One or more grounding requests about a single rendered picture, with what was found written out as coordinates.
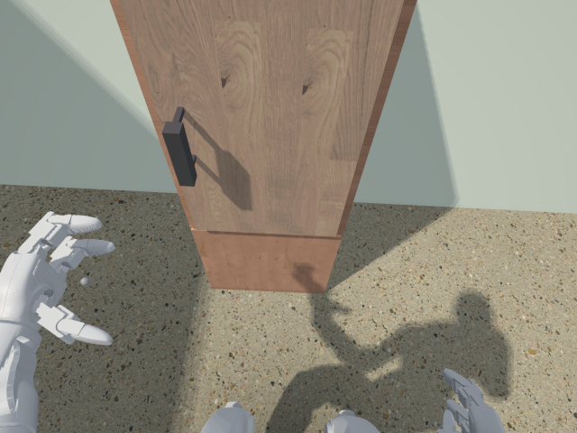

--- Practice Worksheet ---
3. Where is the left robot forearm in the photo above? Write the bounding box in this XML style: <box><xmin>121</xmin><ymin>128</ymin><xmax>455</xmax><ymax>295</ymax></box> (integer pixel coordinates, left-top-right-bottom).
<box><xmin>0</xmin><ymin>320</ymin><xmax>42</xmax><ymax>433</ymax></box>

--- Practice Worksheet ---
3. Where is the handle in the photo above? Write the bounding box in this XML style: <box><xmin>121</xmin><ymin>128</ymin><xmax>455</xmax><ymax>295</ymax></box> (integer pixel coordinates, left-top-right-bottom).
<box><xmin>162</xmin><ymin>106</ymin><xmax>197</xmax><ymax>187</ymax></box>

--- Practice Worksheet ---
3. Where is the left robot hand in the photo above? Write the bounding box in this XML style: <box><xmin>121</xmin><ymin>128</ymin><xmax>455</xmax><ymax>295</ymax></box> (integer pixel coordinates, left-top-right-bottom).
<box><xmin>0</xmin><ymin>211</ymin><xmax>115</xmax><ymax>345</ymax></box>

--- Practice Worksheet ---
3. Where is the right robot hand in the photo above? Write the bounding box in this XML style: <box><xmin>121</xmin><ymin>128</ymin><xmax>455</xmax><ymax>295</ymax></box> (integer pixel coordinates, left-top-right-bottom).
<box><xmin>437</xmin><ymin>368</ymin><xmax>506</xmax><ymax>433</ymax></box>

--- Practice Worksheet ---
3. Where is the robot shin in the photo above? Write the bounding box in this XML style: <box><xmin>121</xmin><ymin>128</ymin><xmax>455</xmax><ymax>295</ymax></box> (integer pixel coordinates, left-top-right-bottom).
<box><xmin>225</xmin><ymin>401</ymin><xmax>243</xmax><ymax>409</ymax></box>
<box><xmin>336</xmin><ymin>410</ymin><xmax>355</xmax><ymax>417</ymax></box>

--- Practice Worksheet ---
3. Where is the left robot shin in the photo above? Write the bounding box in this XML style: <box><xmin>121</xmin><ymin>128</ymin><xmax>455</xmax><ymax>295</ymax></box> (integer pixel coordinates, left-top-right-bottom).
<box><xmin>225</xmin><ymin>401</ymin><xmax>243</xmax><ymax>409</ymax></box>

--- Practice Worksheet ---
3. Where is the cupboard door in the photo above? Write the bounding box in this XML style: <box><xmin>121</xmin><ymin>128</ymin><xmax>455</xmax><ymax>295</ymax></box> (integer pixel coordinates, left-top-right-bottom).
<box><xmin>119</xmin><ymin>0</ymin><xmax>404</xmax><ymax>236</ymax></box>

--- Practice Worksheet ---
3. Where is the right robot shin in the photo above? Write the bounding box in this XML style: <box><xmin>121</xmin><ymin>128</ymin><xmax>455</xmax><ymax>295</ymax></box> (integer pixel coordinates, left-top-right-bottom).
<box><xmin>336</xmin><ymin>410</ymin><xmax>355</xmax><ymax>417</ymax></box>

